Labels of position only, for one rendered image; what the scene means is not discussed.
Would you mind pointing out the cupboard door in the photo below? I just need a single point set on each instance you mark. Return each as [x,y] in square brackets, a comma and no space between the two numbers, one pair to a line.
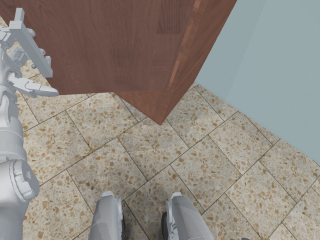
[105,46]

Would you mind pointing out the robot right shin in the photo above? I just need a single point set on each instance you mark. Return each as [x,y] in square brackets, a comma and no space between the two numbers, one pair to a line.
[172,229]

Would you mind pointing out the left robot forearm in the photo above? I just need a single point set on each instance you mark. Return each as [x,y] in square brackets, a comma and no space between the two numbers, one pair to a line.
[11,129]

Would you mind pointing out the handle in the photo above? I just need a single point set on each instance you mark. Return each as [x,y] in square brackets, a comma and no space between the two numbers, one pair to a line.
[24,38]

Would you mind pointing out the robot left thigh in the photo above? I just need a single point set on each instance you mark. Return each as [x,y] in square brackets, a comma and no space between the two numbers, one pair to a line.
[108,213]

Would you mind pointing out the robot left upper arm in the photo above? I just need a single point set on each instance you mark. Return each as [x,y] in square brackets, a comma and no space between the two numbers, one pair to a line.
[18,186]

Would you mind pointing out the left robot hand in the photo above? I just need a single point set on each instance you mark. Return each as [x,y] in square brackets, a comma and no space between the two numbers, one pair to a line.
[16,59]

